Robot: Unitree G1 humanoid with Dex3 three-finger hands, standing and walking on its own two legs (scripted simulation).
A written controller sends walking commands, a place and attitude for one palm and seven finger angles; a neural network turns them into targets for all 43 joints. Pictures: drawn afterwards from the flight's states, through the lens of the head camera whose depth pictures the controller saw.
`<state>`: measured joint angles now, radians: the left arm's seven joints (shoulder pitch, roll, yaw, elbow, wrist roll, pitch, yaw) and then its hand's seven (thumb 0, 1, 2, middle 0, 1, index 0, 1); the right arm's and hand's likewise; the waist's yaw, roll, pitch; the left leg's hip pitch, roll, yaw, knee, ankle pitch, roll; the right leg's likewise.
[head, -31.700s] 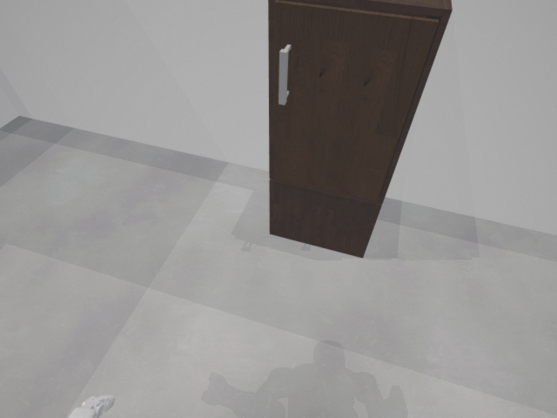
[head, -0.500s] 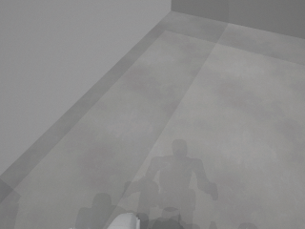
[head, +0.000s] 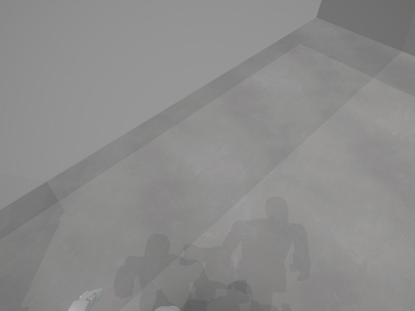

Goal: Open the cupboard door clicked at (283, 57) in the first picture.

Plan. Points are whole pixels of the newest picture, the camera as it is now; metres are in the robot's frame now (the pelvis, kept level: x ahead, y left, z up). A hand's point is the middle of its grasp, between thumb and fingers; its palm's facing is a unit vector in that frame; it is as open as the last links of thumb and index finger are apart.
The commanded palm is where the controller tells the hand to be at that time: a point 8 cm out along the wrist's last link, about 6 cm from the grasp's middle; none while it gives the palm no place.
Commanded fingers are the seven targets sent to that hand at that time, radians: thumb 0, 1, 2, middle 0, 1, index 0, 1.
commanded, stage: turn to face it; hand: left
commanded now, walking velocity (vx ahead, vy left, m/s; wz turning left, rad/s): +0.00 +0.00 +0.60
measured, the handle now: out of the picture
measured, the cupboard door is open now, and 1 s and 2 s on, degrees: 41 41 41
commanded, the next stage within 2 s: none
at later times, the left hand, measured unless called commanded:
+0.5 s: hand out of the picture +0.02 +0.22 -0.16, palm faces +0.33 -0.91 -0.25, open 7.4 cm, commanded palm none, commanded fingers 0.00 0.90 0.90 -0.20 -0.30 -0.20 -0.30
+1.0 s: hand out of the picture -0.05 +0.16 -0.17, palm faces +0.61 -0.76 -0.22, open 7.4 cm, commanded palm none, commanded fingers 0.00 0.90 0.90 -0.20 -0.30 -0.20 -0.30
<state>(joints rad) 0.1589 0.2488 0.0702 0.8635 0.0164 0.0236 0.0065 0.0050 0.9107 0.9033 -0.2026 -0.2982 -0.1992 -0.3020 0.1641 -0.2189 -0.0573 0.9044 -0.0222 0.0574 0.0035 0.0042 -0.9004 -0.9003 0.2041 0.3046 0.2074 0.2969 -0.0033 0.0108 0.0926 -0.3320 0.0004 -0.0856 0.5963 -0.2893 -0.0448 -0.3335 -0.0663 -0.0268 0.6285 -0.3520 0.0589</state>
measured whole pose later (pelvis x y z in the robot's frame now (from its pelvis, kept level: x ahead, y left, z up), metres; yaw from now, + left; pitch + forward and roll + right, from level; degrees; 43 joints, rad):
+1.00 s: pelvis +0.03 -0.03 +0.00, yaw +37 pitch +0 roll +1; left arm 0.24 0.22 0.06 0.90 0.02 0.03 0.01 0.00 0.91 0.90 -0.21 -0.30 -0.20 -0.30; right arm 0.11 -0.24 -0.07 0.89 -0.02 0.04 0.03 0.01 -0.91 -0.90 0.20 0.30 0.20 0.30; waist 0.00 -0.06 0.11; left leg -0.31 0.00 0.06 0.59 -0.23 0.01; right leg -0.30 -0.17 -0.18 0.77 -0.46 0.06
